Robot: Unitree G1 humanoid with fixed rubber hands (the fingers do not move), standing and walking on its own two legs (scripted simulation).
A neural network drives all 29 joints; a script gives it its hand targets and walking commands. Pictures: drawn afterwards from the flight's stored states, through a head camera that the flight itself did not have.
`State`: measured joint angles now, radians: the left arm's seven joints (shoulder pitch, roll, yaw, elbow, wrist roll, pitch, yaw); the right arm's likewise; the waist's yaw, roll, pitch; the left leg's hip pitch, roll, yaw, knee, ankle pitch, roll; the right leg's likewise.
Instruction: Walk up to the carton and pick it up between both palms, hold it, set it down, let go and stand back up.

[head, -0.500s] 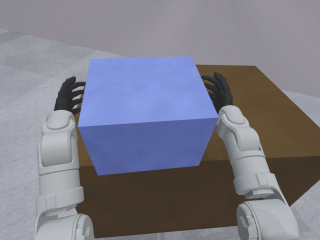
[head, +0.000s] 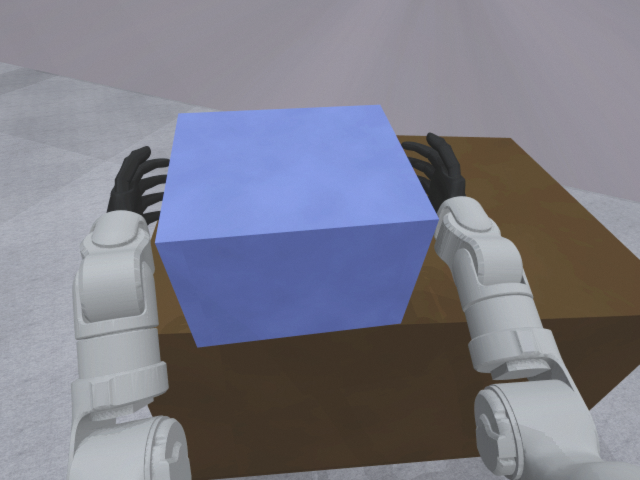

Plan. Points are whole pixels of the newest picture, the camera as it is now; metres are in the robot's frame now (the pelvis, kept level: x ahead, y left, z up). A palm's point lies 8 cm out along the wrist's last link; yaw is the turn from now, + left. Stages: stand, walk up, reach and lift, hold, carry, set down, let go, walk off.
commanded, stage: hold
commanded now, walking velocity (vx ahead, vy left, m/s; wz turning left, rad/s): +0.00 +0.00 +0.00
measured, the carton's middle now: (292, 221) +0.40 +0.01 +0.15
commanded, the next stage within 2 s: none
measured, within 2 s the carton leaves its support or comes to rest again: neither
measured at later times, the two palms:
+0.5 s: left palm (134, 212) +0.35 +0.19 +0.21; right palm (449, 198) +0.36 -0.18 +0.22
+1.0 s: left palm (126, 214) +0.35 +0.19 +0.21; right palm (444, 198) +0.36 -0.17 +0.22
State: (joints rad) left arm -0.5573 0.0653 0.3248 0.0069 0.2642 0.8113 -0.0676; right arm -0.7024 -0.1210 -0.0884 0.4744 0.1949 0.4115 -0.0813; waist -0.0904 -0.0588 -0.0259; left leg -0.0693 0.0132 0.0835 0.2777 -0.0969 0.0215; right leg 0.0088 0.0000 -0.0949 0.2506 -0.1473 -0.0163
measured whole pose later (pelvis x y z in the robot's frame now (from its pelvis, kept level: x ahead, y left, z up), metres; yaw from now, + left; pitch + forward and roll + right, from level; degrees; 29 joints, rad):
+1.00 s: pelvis +0.00 +0.00 +0.00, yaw +0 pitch -7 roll -1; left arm -0.56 0.08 0.34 0.02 0.26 0.81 -0.09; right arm -0.70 -0.11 -0.09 0.45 0.18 0.42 -0.10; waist -0.09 -0.04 -0.03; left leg -0.07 0.02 0.08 0.29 -0.10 0.02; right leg 0.01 0.00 -0.10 0.26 -0.15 -0.02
